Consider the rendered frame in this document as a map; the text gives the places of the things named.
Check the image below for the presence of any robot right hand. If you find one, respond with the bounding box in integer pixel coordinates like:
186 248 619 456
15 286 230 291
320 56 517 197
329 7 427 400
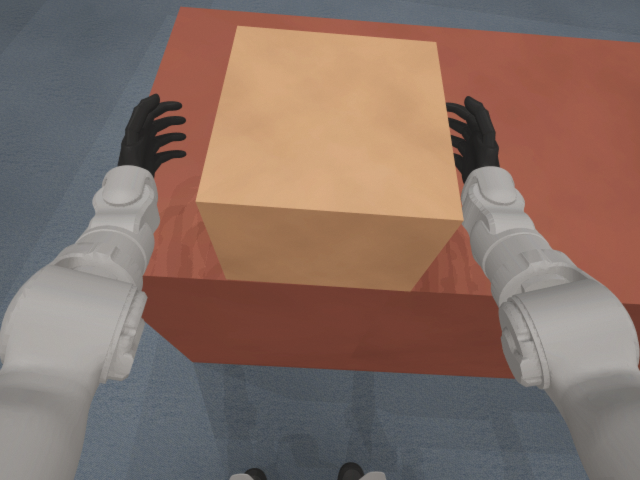
446 96 500 184

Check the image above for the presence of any robot right forearm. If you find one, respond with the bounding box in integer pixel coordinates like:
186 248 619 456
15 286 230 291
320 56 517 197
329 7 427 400
461 166 639 365

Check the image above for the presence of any robot right upper arm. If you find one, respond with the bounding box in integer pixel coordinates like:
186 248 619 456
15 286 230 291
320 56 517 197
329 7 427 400
499 279 640 480

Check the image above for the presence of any robot left upper arm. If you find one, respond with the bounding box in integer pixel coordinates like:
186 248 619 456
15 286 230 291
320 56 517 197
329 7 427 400
0 265 148 480

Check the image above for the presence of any robot left forearm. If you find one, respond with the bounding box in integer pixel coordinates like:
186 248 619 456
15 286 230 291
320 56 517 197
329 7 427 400
0 165 160 364

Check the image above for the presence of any robot left hand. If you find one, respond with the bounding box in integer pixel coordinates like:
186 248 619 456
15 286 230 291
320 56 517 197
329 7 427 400
117 94 186 178

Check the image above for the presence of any carton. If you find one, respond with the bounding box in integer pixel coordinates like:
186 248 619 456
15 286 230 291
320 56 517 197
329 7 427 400
195 26 464 292

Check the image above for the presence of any pedestal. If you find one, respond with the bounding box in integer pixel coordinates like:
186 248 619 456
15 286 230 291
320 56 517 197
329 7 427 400
141 7 640 379

